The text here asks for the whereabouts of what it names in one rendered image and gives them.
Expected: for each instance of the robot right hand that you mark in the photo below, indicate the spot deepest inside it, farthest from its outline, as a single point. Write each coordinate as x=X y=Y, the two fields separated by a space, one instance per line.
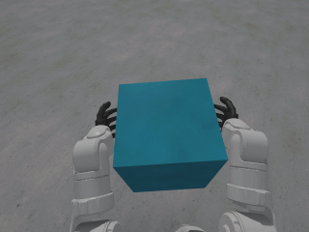
x=230 y=111

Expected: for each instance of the robot left forearm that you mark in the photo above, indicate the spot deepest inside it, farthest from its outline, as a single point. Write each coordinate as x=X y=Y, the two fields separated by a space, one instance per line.
x=91 y=168

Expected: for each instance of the robot left hand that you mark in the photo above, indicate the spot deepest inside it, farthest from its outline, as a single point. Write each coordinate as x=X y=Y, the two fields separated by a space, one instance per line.
x=103 y=115

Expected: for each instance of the left robot upper arm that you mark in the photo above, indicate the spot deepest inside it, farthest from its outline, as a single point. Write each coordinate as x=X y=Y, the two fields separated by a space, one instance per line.
x=105 y=225

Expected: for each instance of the robot right forearm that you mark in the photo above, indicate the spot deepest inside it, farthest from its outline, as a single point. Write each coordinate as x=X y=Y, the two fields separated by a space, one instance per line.
x=248 y=174

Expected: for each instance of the carton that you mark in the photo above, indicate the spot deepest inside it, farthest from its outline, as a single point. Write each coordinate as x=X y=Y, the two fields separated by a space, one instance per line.
x=167 y=135

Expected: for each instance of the right robot upper arm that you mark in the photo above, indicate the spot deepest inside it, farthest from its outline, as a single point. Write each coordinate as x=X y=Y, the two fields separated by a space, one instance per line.
x=236 y=221

